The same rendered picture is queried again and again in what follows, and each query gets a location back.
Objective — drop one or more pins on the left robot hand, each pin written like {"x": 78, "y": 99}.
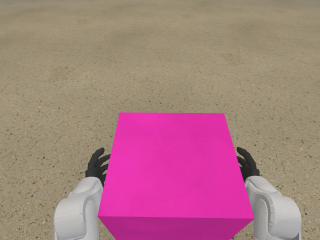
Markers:
{"x": 94, "y": 169}

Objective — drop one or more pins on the right robot hand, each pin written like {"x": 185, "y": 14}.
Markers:
{"x": 248, "y": 164}

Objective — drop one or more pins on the robot right forearm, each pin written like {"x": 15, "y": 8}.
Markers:
{"x": 276, "y": 217}

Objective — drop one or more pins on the robot left forearm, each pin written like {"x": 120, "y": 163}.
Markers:
{"x": 75, "y": 217}

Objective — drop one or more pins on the carton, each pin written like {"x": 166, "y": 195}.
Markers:
{"x": 174, "y": 176}

